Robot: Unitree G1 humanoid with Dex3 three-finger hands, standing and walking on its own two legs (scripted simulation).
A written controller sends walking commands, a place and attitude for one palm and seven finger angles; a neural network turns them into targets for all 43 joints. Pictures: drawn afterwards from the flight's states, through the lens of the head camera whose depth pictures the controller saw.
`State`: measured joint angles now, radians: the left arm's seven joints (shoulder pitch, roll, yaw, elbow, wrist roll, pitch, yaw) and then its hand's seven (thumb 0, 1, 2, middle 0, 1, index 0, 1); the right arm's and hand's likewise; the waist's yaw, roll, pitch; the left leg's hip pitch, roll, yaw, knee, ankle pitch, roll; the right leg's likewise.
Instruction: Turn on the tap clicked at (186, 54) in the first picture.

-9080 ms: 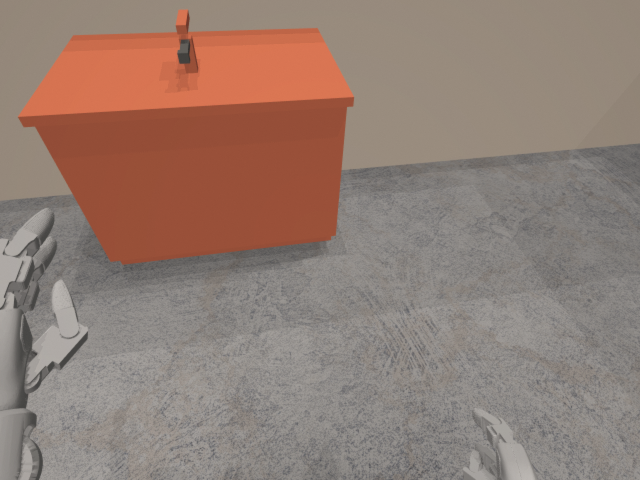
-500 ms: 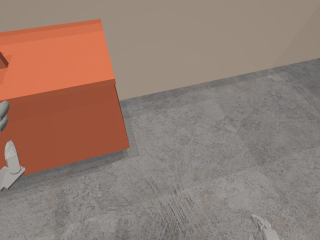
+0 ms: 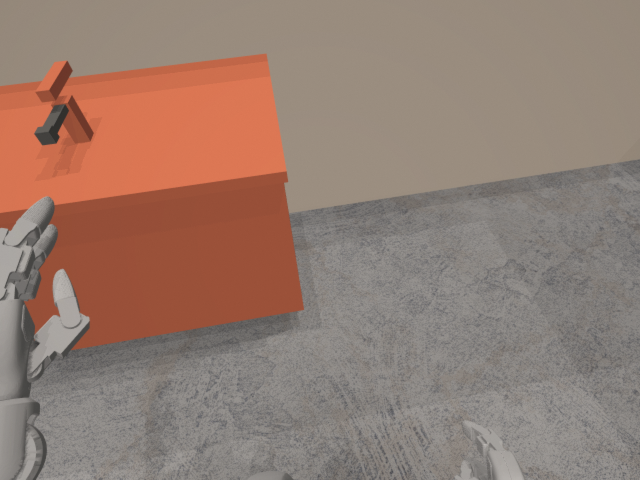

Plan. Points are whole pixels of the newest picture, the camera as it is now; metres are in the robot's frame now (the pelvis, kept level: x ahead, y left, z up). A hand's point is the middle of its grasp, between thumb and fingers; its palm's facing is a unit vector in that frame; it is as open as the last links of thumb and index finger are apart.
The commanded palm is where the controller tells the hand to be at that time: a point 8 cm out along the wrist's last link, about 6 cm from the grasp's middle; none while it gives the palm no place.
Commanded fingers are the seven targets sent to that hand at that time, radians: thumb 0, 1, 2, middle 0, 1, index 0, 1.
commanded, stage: take the last steps up to it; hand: left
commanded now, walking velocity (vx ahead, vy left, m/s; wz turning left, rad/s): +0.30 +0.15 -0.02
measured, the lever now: (47, 135) +0.70 +0.62 +0.05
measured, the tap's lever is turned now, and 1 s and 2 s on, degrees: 0 0 0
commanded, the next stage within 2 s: come to a stop and stand still in 0.94 s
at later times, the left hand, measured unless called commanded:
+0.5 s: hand (78, 213) +0.34 +0.29 +0.18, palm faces +0.32 -0.81 -0.49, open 7.4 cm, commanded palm +0.29 +0.35 +0.19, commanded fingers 0.00 0.90 0.90 -0.20 -0.30 -0.20 -0.30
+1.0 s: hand (51, 148) +0.46 +0.39 +0.19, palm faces +0.36 -0.82 -0.45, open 7.4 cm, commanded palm +0.39 +0.43 +0.19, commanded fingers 0.00 0.90 0.90 -0.20 -0.30 -0.20 -0.30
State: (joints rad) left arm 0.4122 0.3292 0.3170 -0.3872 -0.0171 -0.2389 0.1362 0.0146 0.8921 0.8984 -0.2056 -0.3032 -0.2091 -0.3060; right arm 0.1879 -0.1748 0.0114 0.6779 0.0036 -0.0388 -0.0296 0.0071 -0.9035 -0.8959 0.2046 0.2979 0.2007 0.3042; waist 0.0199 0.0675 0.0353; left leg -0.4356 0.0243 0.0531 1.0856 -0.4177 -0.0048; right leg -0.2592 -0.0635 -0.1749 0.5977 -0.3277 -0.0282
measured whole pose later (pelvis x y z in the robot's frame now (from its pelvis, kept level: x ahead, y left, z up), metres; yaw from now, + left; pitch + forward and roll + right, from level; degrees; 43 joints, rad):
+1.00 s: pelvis +0.22 +0.16 +0.00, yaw -2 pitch +1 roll +1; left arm 0.43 0.44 0.42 -0.53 -0.03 -0.25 0.16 0.02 0.89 0.90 -0.21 -0.30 -0.21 -0.31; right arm 0.16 -0.16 -0.04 0.59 0.01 -0.08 -0.05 0.01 -0.91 -0.90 0.20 0.30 0.19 0.30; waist -0.02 -0.05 0.08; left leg -0.34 0.05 0.15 0.59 -0.26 0.02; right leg -0.42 -0.09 -0.08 1.07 -0.55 0.02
